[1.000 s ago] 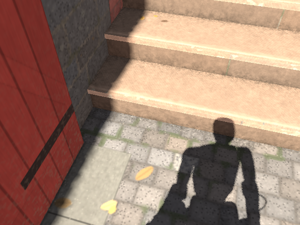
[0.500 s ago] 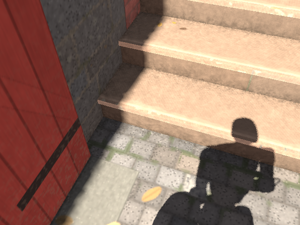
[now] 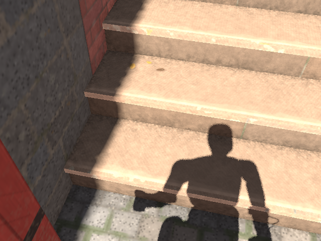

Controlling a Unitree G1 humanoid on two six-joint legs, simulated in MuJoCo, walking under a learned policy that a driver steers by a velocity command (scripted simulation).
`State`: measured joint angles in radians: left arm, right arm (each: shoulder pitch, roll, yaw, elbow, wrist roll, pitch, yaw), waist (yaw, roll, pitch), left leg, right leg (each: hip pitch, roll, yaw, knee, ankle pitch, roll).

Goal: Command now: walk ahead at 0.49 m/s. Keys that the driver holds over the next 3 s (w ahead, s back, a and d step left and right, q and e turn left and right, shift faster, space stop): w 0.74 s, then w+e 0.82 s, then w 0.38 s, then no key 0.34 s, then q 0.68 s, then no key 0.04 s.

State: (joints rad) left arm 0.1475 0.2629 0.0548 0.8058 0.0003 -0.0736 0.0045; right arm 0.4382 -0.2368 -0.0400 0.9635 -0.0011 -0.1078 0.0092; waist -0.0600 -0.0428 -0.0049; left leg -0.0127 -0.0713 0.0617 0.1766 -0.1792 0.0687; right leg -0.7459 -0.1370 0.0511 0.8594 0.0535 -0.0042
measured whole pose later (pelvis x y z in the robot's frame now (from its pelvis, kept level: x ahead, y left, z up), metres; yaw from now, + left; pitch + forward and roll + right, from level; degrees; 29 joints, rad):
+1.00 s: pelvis +0.51 -0.07 -0.01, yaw -5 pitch +1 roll +1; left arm 0.15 0.14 0.01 0.83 0.02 -0.01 0.02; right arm 0.55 -0.18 -0.01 1.12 -0.04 -0.11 -0.02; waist -0.01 -0.04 0.00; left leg -0.10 -0.03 0.15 0.35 -0.28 0.06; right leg -1.10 0.02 0.05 2.10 -0.43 -0.12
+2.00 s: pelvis +1.05 -0.28 +0.30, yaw -30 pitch +6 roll +2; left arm 0.04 0.22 -0.01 0.80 0.04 -0.04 -0.05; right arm 0.59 -0.12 0.03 1.11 -0.09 -0.10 0.06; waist -0.08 -0.02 -0.15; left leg -0.24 -0.04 0.09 0.54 -0.41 0.04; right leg -1.31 -0.07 0.09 1.95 -0.31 -0.21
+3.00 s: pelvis +1.25 -0.44 +0.47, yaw -9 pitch +6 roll -1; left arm 0.00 0.26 0.07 0.68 0.04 -0.07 0.05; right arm 0.23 -0.21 -0.05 0.73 -0.03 -0.06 0.01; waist -0.05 -0.01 -0.10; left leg -0.39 -0.06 -0.09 0.55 -0.26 0.07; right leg -0.71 0.03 0.05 1.33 -0.37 0.10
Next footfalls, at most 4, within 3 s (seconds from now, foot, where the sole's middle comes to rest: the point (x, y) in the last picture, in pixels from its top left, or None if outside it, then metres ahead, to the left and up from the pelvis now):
0.22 right None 0.33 -0.15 -0.79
0.72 left None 0.50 0.01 -0.79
1.20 right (204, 168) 0.76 -0.21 -0.62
1.68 left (189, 90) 1.07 -0.17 -0.46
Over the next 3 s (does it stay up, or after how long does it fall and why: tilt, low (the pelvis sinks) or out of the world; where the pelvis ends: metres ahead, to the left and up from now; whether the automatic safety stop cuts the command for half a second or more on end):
stays up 1.25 -0.44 0.47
